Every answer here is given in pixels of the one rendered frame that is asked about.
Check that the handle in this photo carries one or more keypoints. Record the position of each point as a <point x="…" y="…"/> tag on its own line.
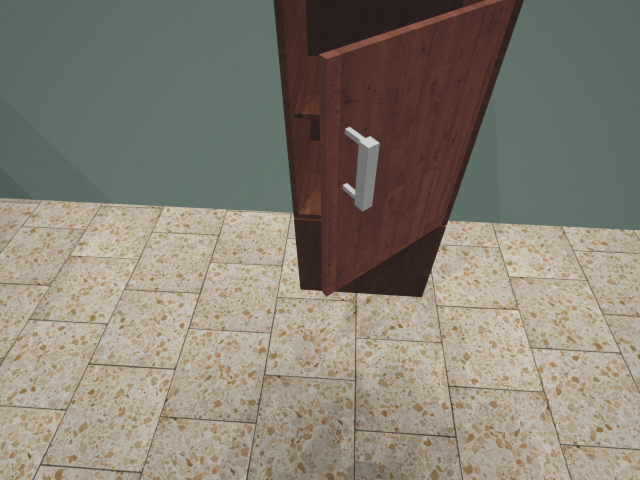
<point x="366" y="170"/>

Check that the cupboard door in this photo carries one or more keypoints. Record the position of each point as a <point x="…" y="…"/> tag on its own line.
<point x="417" y="90"/>

